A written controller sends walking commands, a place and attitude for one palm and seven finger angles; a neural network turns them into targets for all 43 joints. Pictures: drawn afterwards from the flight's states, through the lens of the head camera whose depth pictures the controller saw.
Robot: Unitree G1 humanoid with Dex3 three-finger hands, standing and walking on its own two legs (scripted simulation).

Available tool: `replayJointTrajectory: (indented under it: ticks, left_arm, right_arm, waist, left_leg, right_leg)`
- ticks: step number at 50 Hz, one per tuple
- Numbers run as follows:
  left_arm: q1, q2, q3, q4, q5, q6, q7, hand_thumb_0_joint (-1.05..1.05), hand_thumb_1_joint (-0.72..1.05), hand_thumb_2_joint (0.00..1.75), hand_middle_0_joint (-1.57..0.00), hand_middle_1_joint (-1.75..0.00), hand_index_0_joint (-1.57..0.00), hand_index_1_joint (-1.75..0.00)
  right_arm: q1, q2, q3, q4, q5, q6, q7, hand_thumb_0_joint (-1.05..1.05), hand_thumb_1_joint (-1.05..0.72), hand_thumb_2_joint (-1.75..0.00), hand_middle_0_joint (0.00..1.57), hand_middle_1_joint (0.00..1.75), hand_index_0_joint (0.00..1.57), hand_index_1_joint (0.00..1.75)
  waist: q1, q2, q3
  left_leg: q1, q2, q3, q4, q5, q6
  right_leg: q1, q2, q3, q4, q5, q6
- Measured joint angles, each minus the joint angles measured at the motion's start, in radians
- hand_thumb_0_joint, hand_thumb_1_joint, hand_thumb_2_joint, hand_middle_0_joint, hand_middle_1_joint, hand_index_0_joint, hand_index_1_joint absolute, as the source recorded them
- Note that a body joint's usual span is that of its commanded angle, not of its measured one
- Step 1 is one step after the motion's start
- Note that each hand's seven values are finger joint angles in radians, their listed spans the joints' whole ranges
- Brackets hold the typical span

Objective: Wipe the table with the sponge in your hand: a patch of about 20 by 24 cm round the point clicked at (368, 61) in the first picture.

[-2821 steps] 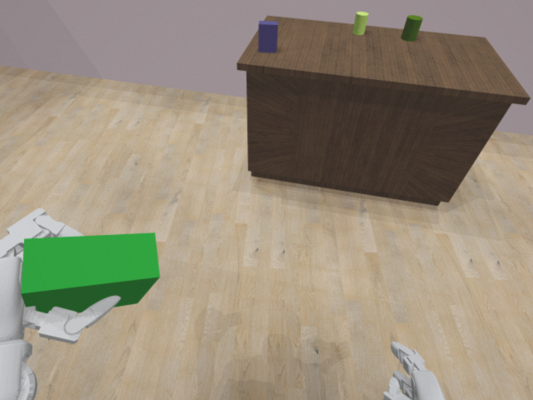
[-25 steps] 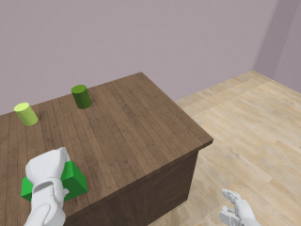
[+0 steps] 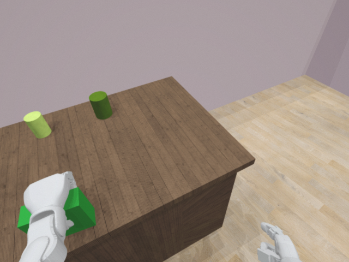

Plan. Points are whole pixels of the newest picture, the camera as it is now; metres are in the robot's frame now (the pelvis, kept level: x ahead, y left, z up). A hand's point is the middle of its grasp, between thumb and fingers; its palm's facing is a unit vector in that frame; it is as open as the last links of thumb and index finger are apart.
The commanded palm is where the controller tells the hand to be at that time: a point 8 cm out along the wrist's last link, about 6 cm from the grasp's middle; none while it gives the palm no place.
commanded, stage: wipe forward along the middle lane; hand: left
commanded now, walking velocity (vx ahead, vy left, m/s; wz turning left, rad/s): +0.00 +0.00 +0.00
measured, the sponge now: (64, 219) +0.21 +0.32 -0.04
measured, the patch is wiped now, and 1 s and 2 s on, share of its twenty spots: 1.00 1.00 1.00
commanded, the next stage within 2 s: slide back across to the first lane in 1.54 s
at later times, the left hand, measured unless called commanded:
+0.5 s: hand (59, 192) +0.26 +0.33 +0.02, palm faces -0.13 -0.03 -0.99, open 9.3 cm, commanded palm +0.24 +0.35 +0.04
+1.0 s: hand (50, 175) +0.30 +0.38 +0.02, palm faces -0.18 +0.00 -0.98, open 9.4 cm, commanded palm +0.28 +0.39 +0.04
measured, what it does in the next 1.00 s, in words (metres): shifts its weight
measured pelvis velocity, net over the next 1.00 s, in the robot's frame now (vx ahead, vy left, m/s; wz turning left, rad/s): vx -0.06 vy -0.06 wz -0.06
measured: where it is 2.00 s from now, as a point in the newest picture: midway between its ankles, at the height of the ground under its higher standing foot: outside the picture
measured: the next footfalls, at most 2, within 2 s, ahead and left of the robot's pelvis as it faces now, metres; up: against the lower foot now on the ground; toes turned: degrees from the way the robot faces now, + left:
none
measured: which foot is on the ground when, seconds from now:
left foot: down 0.00-1.00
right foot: down 0.00-1.00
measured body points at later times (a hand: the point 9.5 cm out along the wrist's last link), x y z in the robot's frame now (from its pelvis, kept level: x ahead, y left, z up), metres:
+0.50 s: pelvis -0.03 -0.04 -0.01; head -0.01 -0.06 +0.44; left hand +0.26 +0.33 +0.07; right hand +0.13 -0.28 -0.14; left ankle -0.03 +0.08 -0.73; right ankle -0.02 -0.09 -0.73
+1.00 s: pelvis -0.06 -0.06 -0.05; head +0.03 -0.08 +0.40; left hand +0.30 +0.37 +0.07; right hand +0.01 -0.35 -0.18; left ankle -0.03 +0.08 -0.73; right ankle -0.02 -0.09 -0.73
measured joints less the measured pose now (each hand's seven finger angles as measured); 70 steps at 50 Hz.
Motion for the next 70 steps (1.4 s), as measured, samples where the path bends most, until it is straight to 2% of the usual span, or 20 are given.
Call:
replayJointTrajectory:
  ticks: [6,11,20,27,34,46,54,61,70]
  left_arm:
    - [-0.079,0.003,0.004,0.077,0.010,-0.017,-0.019,0.00,-0.53,1.06,-0.84,-1.45,-0.91,-1.45]
    - [-0.143,0.015,0.028,0.159,0.018,-0.058,-0.027,0.00,-0.56,1.06,-0.87,-1.42,-0.93,-1.43]
    - [-0.291,0.077,0.079,0.356,0.032,-0.141,-0.031,0.00,-0.60,1.07,-0.91,-1.39,-0.95,-1.42]
    - [-0.407,0.151,0.130,0.528,0.044,-0.219,-0.036,0.01,-0.61,1.07,-0.91,-1.38,-0.95,-1.43]
    - [-0.493,0.250,0.202,0.677,0.046,-0.294,-0.023,0.00,-0.61,1.07,-0.91,-1.38,-0.95,-1.44]
    - [-0.590,0.418,0.308,0.857,0.057,-0.358,-0.045,-0.01,-0.60,1.07,-0.89,-1.37,-0.93,-1.45]
    - [-0.641,0.481,0.353,0.912,0.061,-0.398,-0.052,-0.01,-0.60,1.07,-0.89,-1.37,-0.93,-1.46]
    - [-0.711,0.503,0.339,0.952,0.077,-0.397,-0.051,-0.01,-0.60,1.08,-0.88,-1.38,-0.92,-1.47]
    - [-0.792,0.505,0.268,0.984,0.109,-0.394,-0.079,-0.01,-0.60,1.08,-0.89,-1.37,-0.93,-1.47]
  right_arm:
    - [0.007,-0.006,-0.003,0.013,-0.001,-0.002,-0.012,0.01,-0.91,-0.90,0.20,0.30,0.20,0.30]
    - [0.016,-0.002,-0.003,0.014,-0.003,-0.007,-0.018,0.01,-0.91,-0.90,0.20,0.30,0.20,0.30]
    - [0.047,-0.006,-0.004,0.009,-0.002,-0.003,-0.029,0.01,-0.90,-0.90,0.20,0.30,0.20,0.30]
    - [0.091,-0.025,-0.015,0.010,-0.003,-0.001,-0.033,0.01,-0.90,-0.90,0.20,0.30,0.20,0.30]
    - [0.141,-0.043,-0.023,0.022,-0.001,-0.008,-0.026,0.01,-0.91,-0.90,0.20,0.30,0.20,0.30]
    - [0.181,-0.074,-0.022,0.019,0.007,-0.030,-0.008,0.01,-0.91,-0.90,0.20,0.30,0.20,0.30]
    - [0.191,-0.070,-0.013,0.012,0.008,-0.037,-0.003,0.01,-0.91,-0.90,0.20,0.30,0.20,0.30]
    - [0.194,-0.060,0.001,0.012,0.010,-0.038,-0.002,0.01,-0.91,-0.90,0.20,0.30,0.20,0.30]
    - [0.208,-0.052,0.013,0.009,0.008,-0.040,-0.008,0.01,-0.91,-0.90,0.20,0.30,0.20,0.30]
  waist:
    - [0.005,0.000,0.000]
    - [0.003,-0.002,-0.005]
    - [-0.019,-0.010,-0.008]
    - [-0.047,-0.012,-0.006]
    - [-0.073,-0.018,-0.010]
    - [-0.109,-0.027,-0.013]
    - [-0.124,-0.025,-0.016]
    - [-0.134,-0.016,-0.019]
    - [-0.133,-0.012,-0.030]
  left_leg:
    - [-0.034,-0.002,-0.009,0.014,0.005,-0.005]
    - [-0.073,0.000,-0.014,0.033,0.008,-0.013]
    - [-0.159,0.014,-0.029,0.088,0.007,-0.031]
    - [-0.242,0.026,-0.037,0.142,-0.003,-0.019]
    - [-0.336,0.038,-0.049,0.211,-0.031,-0.005]
    - [-0.483,0.024,-0.087,0.327,-0.085,-0.002]
    - [-0.566,0.026,-0.083,0.380,-0.104,-0.007]
    - [-0.612,0.036,-0.075,0.400,-0.081,-0.007]
    - [-0.617,0.031,-0.074,0.399,-0.079,-0.019]
  right_leg:
    - [-0.033,-0.002,-0.011,0.017,0.000,-0.004]
    - [-0.073,0.001,-0.019,0.040,0.000,-0.010]
    - [-0.156,0.016,-0.041,0.089,0.003,-0.031]
    - [-0.237,0.031,-0.055,0.133,0.005,-0.050]
    - [-0.328,0.055,-0.063,0.183,0.002,-0.068]
    - [-0.484,0.102,-0.045,0.271,-0.001,-0.080]
    - [-0.565,0.105,-0.049,0.317,-0.007,-0.074]
    - [-0.600,0.092,-0.069,0.332,-0.013,-0.063]
    - [-0.592,0.075,-0.077,0.320,-0.027,-0.040]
